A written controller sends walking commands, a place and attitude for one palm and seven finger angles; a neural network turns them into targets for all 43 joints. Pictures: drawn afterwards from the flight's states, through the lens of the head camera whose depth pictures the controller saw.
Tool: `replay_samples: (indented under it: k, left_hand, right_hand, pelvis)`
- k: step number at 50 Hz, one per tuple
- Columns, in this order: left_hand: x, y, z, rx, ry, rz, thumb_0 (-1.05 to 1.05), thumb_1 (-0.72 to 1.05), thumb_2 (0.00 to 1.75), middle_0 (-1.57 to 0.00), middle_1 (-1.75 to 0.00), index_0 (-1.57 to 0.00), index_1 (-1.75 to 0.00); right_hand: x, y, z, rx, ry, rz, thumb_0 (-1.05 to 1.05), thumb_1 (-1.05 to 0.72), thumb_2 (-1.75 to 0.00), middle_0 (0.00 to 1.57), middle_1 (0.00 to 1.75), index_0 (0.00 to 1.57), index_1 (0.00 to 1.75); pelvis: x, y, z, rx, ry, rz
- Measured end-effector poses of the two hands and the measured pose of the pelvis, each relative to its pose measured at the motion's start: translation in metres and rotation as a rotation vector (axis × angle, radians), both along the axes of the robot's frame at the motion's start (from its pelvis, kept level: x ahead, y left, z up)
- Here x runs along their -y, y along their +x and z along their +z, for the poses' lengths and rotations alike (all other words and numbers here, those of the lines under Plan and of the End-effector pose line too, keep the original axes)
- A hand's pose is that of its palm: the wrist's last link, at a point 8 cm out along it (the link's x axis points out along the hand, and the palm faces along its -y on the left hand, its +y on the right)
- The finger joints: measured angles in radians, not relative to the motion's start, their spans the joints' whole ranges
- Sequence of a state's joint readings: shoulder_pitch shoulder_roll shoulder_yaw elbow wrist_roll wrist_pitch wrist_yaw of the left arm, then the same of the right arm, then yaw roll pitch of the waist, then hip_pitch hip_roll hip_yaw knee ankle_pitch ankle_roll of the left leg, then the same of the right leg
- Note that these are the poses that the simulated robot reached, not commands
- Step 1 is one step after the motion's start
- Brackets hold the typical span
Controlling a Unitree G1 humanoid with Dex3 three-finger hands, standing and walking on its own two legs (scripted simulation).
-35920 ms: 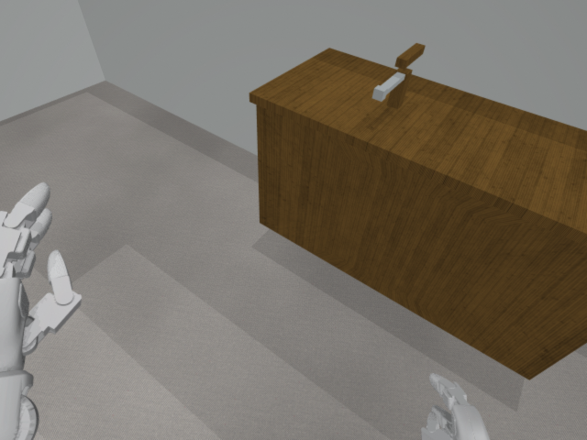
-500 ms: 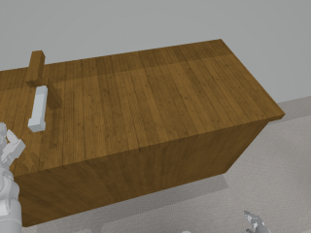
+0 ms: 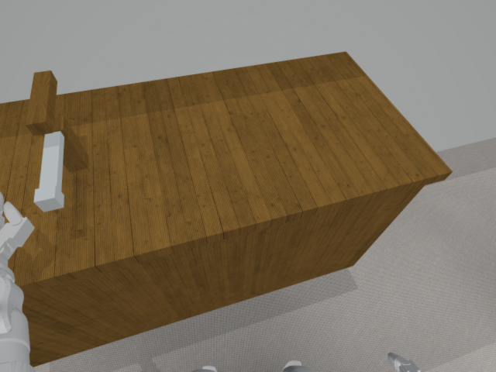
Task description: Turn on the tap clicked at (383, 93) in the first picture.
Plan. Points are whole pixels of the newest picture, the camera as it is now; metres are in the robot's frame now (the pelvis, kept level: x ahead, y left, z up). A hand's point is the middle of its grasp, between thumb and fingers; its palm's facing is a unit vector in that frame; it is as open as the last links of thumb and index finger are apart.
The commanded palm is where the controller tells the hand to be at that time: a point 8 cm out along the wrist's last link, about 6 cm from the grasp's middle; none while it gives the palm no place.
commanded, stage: reach beside the lever's end, fingers flat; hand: left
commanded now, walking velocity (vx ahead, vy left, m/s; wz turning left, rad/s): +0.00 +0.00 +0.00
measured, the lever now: (49, 198) +0.35 +0.32 +0.08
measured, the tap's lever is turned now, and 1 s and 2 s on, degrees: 0 3 30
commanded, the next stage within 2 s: push the lever round in 0.08 s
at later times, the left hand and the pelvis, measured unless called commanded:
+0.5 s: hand (43, 221) +0.32 +0.33 +0.06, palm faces +0.55 -0.83 -0.09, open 7.8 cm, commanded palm +0.27 +0.36 +0.06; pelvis +0.00 +0.00 +0.00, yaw +1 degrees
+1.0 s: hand (55, 220) +0.32 +0.31 +0.06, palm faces +0.58 -0.81 -0.08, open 7.8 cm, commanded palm +0.28 +0.33 +0.06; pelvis +0.00 -0.02 +0.00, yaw +1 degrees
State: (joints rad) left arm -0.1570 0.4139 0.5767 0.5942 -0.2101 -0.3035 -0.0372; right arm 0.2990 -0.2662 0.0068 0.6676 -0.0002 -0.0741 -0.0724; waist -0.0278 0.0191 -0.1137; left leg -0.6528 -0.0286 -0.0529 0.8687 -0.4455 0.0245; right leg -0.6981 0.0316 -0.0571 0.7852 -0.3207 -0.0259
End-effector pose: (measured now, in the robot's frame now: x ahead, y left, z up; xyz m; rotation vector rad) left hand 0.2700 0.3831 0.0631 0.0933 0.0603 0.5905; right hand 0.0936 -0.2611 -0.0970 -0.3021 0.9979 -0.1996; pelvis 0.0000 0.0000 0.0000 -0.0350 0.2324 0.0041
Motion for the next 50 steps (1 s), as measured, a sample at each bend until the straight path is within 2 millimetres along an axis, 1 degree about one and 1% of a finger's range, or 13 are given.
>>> replay_samples:
  k: [5, 10, 16, 22, 28, 34, 39, 44, 50]
  left_hand:
    - [-0.002, -0.008, 0.0, 0.029, 0.013, 0.021, 0.01, 0.9, 0.9, -0.15, -0.15, -0.15, -0.15]
    - [-0.001, -0.005, 0.001, 0.043, 0.007, 0.005, 0.01, 0.9, 0.9, -0.15, -0.15, -0.15, -0.15]
    - [0.01, 0.005, 0.003, 0.035, 0.001, -0.036, 0.01, 0.9, 0.9, -0.15, -0.15, -0.15, -0.15]
    - [0.022, 0.005, 0.005, 0.034, -0.001, -0.027, 0.01, 0.9, 0.9, -0.15, -0.15, -0.15, -0.15]
    - [0.025, 0.0, -0.001, 0.015, -0.002, 0.012, 0.01, 0.9, 0.9, -0.15, -0.15, -0.15, -0.15]
    - [0.036, -0.001, 0.007, 0.057, 0.025, -0.001, 0.01, 0.9, 0.9, -0.15, -0.15, -0.15, -0.15]
    - [0.042, 0.001, 0.006, 0.046, 0.007, -0.007, 0.01, 0.91, 0.9, -0.15, -0.15, -0.15, -0.15]
    - [0.043, 0.001, 0.004, 0.023, -0.006, 0.012, 0.01, 0.91, 0.9, -0.15, -0.15, -0.15, -0.15]
    - [0.046, 0.002, 0.004, 0.038, 0.001, 0.029, 0.02, 0.91, 0.9, -0.15, -0.15, -0.15, -0.15]
  right_hand:
    - [-0.007, 0.005, -0.001, -0.001, 0.001, 0.019, 0.01, -0.9, -0.9, 0.21, 0.3, 0.2, 0.3]
    - [-0.013, 0.015, -0.002, 0.016, -0.004, 0.036, 0.01, -0.9, -0.9, 0.21, 0.3, 0.2, 0.3]
    - [-0.016, 0.027, 0.002, 0.055, 0.001, 0.043, 0.01, -0.9, -0.9, 0.21, 0.3, 0.2, 0.3]
    - [-0.017, 0.033, 0.004, 0.077, 0.02, 0.045, 0.01, -0.9, -0.9, 0.21, 0.3, 0.2, 0.3]
    - [-0.012, 0.033, 0.003, 0.063, 0.023, 0.048, 0.01, -0.9, -0.9, 0.21, 0.3, 0.2, 0.3]
    - [-0.004, 0.03, -0.001, 0.049, 0.021, 0.045, 0.01, -0.9, -0.9, 0.21, 0.3, 0.2, 0.3]
    - [0.002, 0.027, -0.003, 0.047, 0.025, 0.032, 0.01, -0.9, -0.9, 0.21, 0.3, 0.2, 0.3]
    - [0.008, 0.024, -0.002, 0.049, 0.021, 0.026, 0.01, -0.9, -0.9, 0.21, 0.3, 0.2, 0.3]
    - [0.016, 0.021, -0.003, 0.046, 0.013, 0.026, 0.01, -0.9, -0.9, 0.21, 0.3, 0.2, 0.3]
  pelvis:
    - [-0.003, -0.001, -0.001, 0.004, -0.003, 0.007]
    - [-0.005, -0.002, -0.002, 0.008, -0.007, 0.017]
    - [-0.006, -0.001, -0.001, 0.01, -0.007, 0.017]
    - [-0.005, 0.003, 0.001, 0.013, -0.001, 0.012]
    - [0.001, 0.003, 0.001, 0.014, 0.002, 0.012]
    - [0.007, 0.002, 0.0, 0.018, 0.004, 0.015]
    - [0.012, 0.0, 0.0, 0.021, 0.01, 0.015]
    - [0.018, -0.002, 0.001, 0.022, 0.016, 0.012]
    - [0.022, -0.004, -0.001, 0.02, 0.014, 0.013]
